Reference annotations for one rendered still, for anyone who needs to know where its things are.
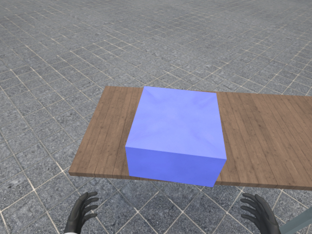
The left robot hand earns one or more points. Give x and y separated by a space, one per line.
77 216

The right robot hand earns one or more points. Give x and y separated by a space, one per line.
265 220

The carton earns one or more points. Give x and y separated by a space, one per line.
176 136

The table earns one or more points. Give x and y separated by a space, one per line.
267 138

